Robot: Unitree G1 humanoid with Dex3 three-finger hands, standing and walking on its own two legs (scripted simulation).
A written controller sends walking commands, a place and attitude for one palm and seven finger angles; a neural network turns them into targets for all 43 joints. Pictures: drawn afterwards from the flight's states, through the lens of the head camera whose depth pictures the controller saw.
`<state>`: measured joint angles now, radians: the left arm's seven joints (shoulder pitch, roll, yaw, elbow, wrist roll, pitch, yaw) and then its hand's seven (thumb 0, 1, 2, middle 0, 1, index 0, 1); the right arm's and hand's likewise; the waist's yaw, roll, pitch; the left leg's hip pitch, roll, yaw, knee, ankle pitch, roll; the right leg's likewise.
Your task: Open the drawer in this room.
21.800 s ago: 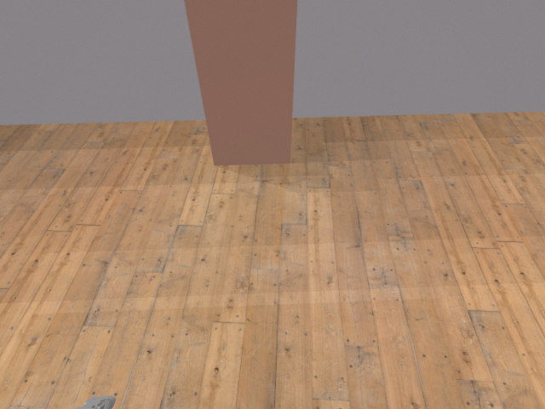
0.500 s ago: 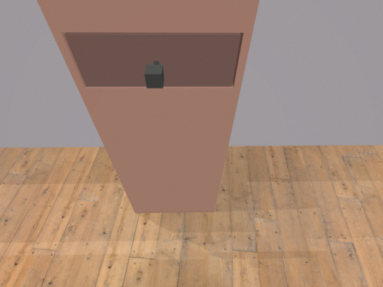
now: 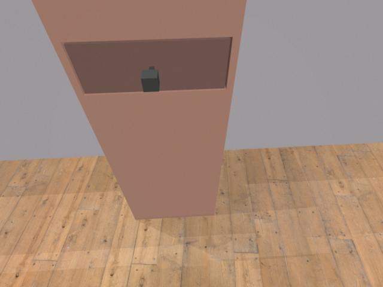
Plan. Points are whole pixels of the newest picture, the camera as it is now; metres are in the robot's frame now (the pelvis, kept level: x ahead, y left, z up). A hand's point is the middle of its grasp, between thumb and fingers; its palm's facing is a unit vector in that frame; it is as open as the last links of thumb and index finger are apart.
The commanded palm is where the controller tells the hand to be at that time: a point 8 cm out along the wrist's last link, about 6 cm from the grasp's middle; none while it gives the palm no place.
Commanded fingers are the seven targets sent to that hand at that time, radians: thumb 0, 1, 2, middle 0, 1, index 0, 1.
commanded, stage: look again from close up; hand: left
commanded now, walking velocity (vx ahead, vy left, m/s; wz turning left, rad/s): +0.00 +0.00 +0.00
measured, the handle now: (151, 76) +0.55 +0.13 +0.16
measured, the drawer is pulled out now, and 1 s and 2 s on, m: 0.00 0.00 0.00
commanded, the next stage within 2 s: shuffle to correct the standing spot in 0.14 s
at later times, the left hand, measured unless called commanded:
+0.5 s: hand out of the picture +0.01 +0.16 -0.18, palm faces +0.02 -0.98 -0.17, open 7.4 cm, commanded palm none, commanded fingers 0.00 0.90 0.90 -0.20 -0.30 -0.20 -0.30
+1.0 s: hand out of the picture +0.05 +0.10 -0.18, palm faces +0.09 -0.99 -0.13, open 7.4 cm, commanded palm none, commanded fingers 0.00 0.90 0.90 -0.20 -0.30 -0.20 -0.30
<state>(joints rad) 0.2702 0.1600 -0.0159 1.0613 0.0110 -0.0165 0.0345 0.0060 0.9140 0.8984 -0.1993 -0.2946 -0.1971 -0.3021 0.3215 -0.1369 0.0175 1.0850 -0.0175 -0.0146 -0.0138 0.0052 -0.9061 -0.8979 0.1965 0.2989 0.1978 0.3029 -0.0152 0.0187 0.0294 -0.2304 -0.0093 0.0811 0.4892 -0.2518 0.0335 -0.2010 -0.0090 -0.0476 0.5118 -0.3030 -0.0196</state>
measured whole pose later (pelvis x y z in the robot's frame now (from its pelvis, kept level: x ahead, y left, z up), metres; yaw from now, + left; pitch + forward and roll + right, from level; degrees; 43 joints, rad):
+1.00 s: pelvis +0.05 -0.07 +0.00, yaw +3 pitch +1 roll -2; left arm 0.27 0.17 0.05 1.01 0.03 0.07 -0.01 0.00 0.91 0.90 -0.20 -0.29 -0.20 -0.30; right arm 0.24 -0.13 -0.03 1.06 -0.03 -0.02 -0.06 0.00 -0.91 -0.90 0.20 0.30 0.20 0.30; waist 0.00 -0.04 0.06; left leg -0.26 0.10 0.10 0.53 -0.29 -0.01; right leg -0.47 -0.04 -0.03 1.03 -0.41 0.02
